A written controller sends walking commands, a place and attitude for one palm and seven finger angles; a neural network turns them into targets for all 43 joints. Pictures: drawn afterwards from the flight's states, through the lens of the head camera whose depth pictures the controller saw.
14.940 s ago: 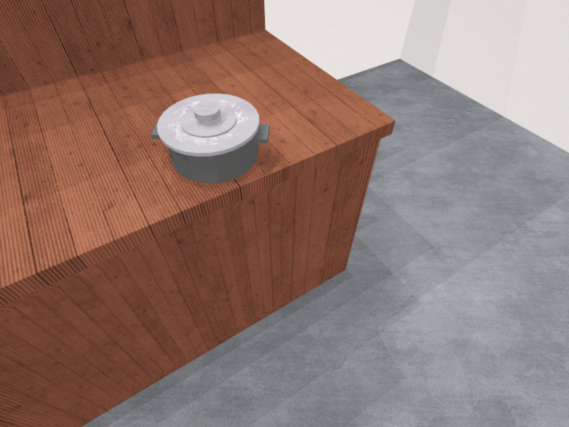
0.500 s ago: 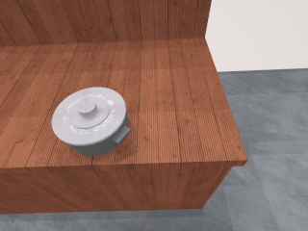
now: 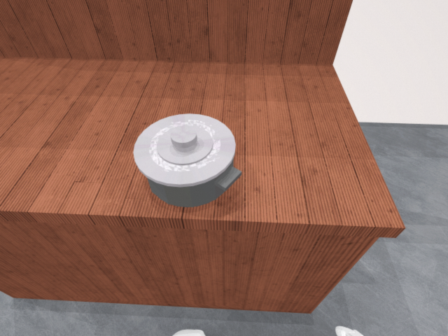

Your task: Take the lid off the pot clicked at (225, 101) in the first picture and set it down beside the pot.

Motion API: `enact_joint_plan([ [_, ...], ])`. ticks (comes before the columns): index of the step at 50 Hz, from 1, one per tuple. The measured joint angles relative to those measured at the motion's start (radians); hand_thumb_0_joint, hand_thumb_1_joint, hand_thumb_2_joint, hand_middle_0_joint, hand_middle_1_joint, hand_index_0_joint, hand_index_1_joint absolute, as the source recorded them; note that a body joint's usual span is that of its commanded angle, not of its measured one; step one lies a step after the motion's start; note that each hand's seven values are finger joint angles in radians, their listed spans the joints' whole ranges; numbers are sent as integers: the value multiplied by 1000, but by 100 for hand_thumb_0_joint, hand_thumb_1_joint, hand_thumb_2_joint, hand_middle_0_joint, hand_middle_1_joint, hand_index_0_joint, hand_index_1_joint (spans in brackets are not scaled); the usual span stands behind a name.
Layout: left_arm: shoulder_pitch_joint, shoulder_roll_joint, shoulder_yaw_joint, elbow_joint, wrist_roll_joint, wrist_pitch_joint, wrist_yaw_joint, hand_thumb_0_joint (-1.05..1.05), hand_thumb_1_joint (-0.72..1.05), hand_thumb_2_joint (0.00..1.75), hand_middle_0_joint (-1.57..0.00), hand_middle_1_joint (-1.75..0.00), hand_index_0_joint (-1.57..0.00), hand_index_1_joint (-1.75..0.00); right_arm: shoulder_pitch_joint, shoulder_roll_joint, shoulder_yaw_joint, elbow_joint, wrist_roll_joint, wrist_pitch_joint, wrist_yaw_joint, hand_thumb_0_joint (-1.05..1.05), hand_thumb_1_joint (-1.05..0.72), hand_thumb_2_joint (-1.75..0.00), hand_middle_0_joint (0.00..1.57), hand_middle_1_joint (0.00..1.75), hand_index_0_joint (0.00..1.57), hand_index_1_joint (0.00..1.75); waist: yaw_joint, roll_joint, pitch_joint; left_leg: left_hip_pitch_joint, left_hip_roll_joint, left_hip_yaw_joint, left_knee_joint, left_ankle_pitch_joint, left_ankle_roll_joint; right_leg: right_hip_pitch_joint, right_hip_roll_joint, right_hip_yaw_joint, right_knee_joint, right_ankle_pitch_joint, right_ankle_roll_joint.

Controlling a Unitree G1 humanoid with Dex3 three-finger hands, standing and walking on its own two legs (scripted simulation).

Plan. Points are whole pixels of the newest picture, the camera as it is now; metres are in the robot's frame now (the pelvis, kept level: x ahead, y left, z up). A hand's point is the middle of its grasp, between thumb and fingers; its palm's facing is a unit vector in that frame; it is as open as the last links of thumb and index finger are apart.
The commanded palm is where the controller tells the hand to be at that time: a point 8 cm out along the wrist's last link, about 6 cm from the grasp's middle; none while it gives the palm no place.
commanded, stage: come to a stop and stand still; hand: left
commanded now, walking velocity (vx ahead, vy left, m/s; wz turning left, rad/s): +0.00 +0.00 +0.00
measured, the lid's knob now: (183, 136) +0.44 +0.13 +0.12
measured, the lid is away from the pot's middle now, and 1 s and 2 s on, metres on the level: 0.00 0.00 0.00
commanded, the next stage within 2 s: look again from close up in 0.70 s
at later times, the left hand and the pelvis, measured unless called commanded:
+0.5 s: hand out of the picture +0.08 +0.25 -0.13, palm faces -0.08 -0.97 -0.23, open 7.4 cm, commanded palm none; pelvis +0.02 +0.08 +0.03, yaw -4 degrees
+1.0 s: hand out of the picture +0.02 +0.25 -0.14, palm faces -0.04 -0.98 -0.20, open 7.4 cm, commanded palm none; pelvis +0.04 +0.09 +0.03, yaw -4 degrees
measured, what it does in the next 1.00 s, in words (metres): steps on the spot: right foot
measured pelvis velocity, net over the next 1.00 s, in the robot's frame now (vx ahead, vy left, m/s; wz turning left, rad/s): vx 0.04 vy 0.09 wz -0.07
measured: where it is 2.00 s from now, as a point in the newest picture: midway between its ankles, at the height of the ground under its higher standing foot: outside the picture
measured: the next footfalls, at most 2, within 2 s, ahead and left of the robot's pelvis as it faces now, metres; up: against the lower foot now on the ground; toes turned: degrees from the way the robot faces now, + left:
right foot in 0.34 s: +0.02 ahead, -0.06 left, +0.00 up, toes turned -5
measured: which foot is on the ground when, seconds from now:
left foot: down 0.00-1.00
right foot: down 0.00-0.06, up 0.08-0.32, down 0.34-1.00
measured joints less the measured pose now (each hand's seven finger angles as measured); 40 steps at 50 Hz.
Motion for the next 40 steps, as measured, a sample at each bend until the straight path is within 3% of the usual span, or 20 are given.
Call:
enact_joint_plan([
  [2,6,-3,1,0,2,10,5,1,91,90,-20,-30,-20,-30,7,11,-1,-6,4,-9,0,0,-91,-90,20,30,20,30,-9,0,5,11,-4,12,-11,9,-5,-5,-8,7,-11,3,7],
  [5,-7,-9,1,15,-3,22,10,1,91,90,-20,-30,-20,-30,38,32,9,-1,4,-49,1,0,-91,-90,20,30,20,30,-18,-21,29,40,-20,50,-64,38,62,-21,0,48,39,-92,-25],
  [8,-16,-34,-6,31,-7,13,2,1,91,90,-20,-30,-20,-30,78,28,0,29,6,-63,-18,-1,-93,-90,20,30,21,30,-33,6,16,69,-21,61,-151,77,87,-52,38,26,181,-104,-37],
  [10,-21,-43,-6,31,-7,4,-6,1,91,90,-20,-30,-20,-30,98,20,4,57,4,-64,-24,-1,-93,-90,20,30,21,30,-34,9,3,91,-29,68,-222,111,96,-43,48,-11,195,-95,-39],
  [15,-38,-54,-11,31,-13,-13,-14,1,91,90,-20,-30,-20,-30,128,19,19,107,7,-73,-35,0,-93,-90,20,30,20,30,-35,-4,-11,126,-54,95,-340,167,114,85,59,-86,-56,-95,-46],
  [18,-48,-65,-15,47,-18,-25,-7,1,91,90,-20,-30,-20,-30,130,24,27,131,15,-78,-38,0,-92,-90,20,30,20,30,-43,-12,-9,123,-73,114,-345,165,120,165,61,-78,-230,23,-61],
  [23,-56,-102,-32,65,-24,-25,0,1,91,90,-20,-30,-20,-30,128,24,33,170,12,-79,-43,0,-93,-90,20,30,20,30,-63,26,4,166,-76,104,-395,185,120,207,60,-85,-274,28,-40],
  [40,29,-106,-31,136,-28,-23,7,1,91,90,-20,-30,-20,-30,130,31,48,243,16,-91,-44,1,-92,-90,20,30,20,30,-44,5,-17,245,-106,109,-476,197,130,265,36,-72,-310,21,-26],
])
